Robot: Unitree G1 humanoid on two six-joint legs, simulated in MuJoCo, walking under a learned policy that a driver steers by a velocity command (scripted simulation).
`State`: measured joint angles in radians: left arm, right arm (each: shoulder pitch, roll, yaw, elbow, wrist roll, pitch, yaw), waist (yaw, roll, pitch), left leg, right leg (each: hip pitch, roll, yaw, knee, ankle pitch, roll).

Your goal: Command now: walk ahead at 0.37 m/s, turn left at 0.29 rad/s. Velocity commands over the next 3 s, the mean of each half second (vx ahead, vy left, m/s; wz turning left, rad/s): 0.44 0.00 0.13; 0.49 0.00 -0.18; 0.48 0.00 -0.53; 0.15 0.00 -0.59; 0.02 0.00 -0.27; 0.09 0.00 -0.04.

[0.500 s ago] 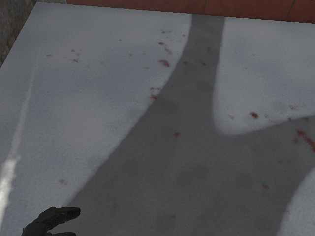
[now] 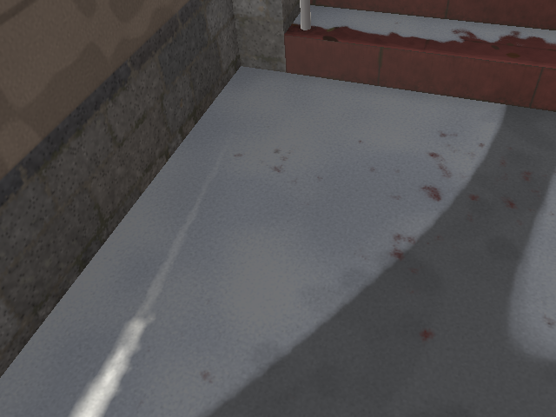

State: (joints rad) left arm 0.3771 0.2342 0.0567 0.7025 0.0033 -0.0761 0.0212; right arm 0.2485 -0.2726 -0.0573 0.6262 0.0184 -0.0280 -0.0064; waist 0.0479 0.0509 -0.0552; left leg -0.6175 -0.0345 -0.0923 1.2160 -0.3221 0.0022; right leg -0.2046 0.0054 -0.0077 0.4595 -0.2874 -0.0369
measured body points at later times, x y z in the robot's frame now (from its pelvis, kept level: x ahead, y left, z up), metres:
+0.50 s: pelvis +0.24 +0.06 +0.00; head +0.26 +0.07 +0.45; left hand +0.32 +0.33 -0.12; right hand +0.38 -0.20 -0.10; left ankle +0.25 +0.14 -0.74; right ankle +0.20 -0.10 -0.64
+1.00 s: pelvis +0.53 +0.00 -0.01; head +0.57 -0.02 +0.44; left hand +0.69 +0.25 -0.11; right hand +0.61 -0.28 -0.12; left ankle +0.45 +0.16 -0.64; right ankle +0.59 -0.08 -0.74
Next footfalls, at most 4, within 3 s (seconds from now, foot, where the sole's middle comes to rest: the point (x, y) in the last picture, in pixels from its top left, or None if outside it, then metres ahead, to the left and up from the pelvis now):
0.34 left None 0.30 0.15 -0.78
0.86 right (357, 389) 0.63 -0.08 -0.78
1.36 left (298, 293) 0.91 0.07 -0.78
1.82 right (403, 283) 0.95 -0.23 -0.78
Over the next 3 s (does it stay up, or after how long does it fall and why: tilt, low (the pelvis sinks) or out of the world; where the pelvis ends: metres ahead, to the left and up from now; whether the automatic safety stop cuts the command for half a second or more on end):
stays up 0.97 -0.08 -0.01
